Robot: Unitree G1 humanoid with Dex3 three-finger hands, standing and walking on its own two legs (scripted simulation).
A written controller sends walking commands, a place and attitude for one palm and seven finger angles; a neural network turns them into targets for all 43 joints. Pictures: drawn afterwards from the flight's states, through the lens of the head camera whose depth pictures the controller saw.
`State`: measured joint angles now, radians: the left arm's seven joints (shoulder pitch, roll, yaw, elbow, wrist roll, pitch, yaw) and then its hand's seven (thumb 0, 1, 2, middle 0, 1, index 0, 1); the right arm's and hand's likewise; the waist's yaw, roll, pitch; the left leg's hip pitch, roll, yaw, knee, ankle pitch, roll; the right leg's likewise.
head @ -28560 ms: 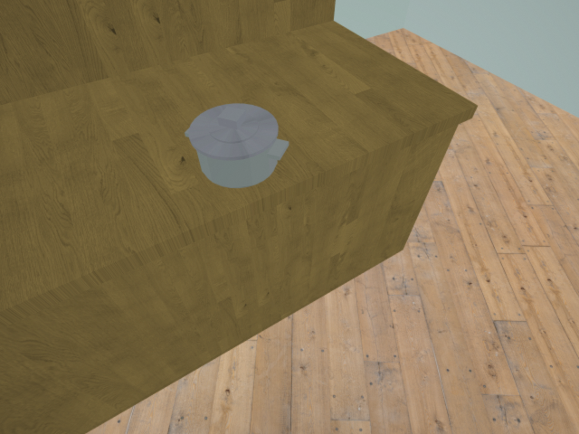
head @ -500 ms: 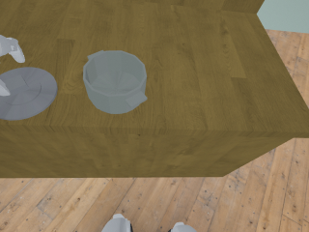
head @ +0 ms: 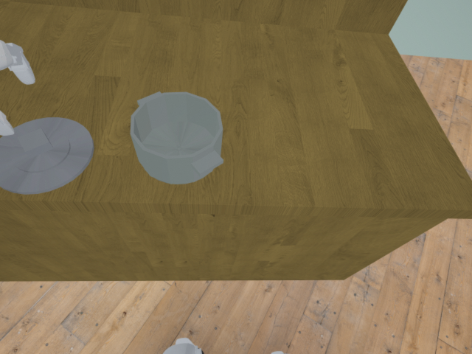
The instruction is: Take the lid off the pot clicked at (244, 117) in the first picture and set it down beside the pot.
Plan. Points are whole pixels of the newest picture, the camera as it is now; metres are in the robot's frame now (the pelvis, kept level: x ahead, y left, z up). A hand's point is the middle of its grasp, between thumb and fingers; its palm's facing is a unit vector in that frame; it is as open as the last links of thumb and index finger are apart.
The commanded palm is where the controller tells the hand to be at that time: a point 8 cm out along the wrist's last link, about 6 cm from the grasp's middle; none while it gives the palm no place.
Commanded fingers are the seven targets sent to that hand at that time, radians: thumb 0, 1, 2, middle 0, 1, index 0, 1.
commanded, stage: raise the empty hand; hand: left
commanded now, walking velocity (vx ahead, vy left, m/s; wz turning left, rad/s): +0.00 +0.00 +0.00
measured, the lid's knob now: (35, 143) +0.49 +0.35 +0.02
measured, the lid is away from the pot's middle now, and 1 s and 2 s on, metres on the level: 0.26 0.26 0.26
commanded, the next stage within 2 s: draw the hand back to the body in 0.22 s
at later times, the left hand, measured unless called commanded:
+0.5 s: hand out of the picture +0.46 +0.34 +0.16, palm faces -0.35 -0.12 -0.93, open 11.1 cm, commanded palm +0.46 +0.33 +0.22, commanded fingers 0.00 0.01 0.60 -0.33 -0.89 -0.33 -0.89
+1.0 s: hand (17, 88) +0.44 +0.28 +0.19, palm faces +0.33 -0.85 -0.41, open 11.0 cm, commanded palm +0.37 +0.31 +0.22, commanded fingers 0.00 0.12 0.64 -0.32 -0.82 -0.32 -0.82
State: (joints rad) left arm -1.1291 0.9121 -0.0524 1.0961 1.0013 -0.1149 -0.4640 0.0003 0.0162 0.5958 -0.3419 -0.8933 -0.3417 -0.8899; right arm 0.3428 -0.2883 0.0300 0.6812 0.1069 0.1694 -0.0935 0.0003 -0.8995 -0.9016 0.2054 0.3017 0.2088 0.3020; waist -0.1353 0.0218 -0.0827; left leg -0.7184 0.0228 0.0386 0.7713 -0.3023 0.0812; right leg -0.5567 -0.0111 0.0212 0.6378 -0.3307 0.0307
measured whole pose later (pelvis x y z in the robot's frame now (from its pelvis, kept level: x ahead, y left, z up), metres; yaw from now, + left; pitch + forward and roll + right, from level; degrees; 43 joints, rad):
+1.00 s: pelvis +0.01 -0.03 +0.03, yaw +1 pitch +4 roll -2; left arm -0.70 0.61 0.27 0.71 0.10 -0.09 -0.04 0.00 0.02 0.60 -0.34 -0.89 -0.34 -0.89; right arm 0.24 -0.24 0.08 0.61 0.08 0.07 -0.08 0.00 -0.90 -0.90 0.20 0.30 0.21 0.30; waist -0.02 -0.01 0.01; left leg -0.39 0.02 0.04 0.55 -0.23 0.04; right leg -0.25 -0.01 0.02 0.45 -0.27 0.02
